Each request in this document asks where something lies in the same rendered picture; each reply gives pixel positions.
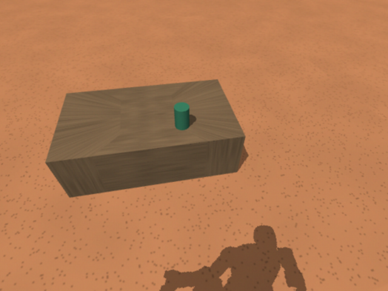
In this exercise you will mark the can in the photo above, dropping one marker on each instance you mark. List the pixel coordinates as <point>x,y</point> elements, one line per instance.
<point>181,111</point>

